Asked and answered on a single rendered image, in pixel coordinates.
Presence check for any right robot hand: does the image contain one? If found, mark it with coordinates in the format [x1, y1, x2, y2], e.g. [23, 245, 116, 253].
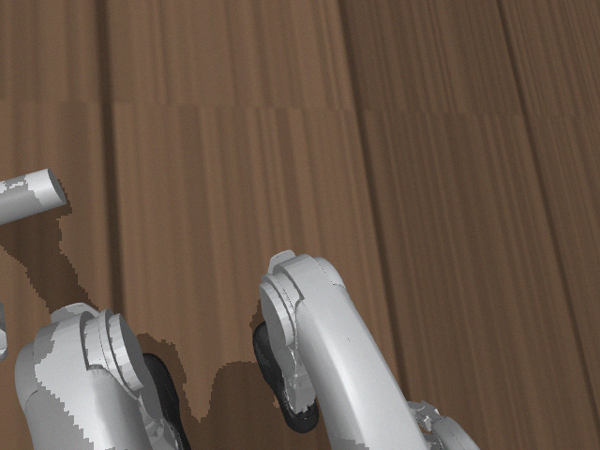
[407, 400, 480, 450]

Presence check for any left robot foot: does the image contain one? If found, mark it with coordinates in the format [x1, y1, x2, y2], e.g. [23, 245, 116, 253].
[142, 353, 191, 450]

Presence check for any right robot foot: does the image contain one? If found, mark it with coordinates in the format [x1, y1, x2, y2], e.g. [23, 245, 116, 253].
[252, 322, 319, 433]

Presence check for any bottle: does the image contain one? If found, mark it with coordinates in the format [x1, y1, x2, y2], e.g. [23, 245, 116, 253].
[0, 168, 67, 225]

